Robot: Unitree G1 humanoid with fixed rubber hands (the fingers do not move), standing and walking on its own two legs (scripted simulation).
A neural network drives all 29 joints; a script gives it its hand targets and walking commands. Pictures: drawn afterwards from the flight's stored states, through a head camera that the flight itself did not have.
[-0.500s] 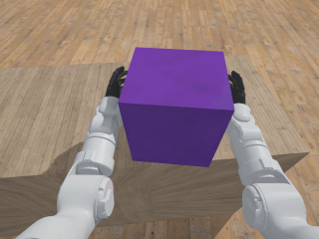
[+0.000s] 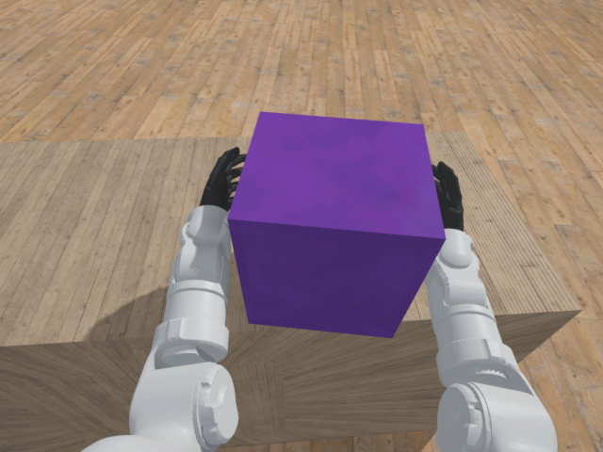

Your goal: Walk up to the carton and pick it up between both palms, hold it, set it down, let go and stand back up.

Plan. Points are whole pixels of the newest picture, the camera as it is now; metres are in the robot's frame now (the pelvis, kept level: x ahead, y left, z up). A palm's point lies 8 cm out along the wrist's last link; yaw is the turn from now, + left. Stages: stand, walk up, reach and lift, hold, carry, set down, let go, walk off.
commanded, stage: reach and lift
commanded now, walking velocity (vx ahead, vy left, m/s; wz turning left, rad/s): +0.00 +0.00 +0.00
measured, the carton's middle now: (329, 230) +0.38 -0.04 +0.09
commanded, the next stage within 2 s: none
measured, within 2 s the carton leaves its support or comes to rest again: leaves its support in 0.78 s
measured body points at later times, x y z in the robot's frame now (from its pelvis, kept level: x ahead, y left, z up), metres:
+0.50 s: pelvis +0.00 +0.00 +0.00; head +0.00 +0.02 +0.45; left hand +0.42 +0.11 +0.13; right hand +0.37 -0.20 +0.12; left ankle -0.02 +0.14 -0.75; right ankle +0.00 -0.13 -0.75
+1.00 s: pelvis -0.02 +0.00 +0.00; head -0.03 +0.01 +0.45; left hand +0.40 +0.10 +0.15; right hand +0.36 -0.20 +0.13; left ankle -0.02 +0.13 -0.75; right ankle +0.00 -0.13 -0.75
